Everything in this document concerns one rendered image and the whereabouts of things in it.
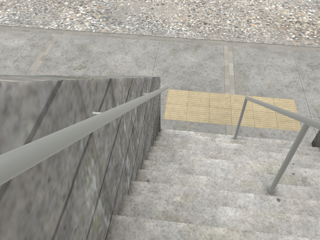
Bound stairs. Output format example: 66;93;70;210
106;128;320;240

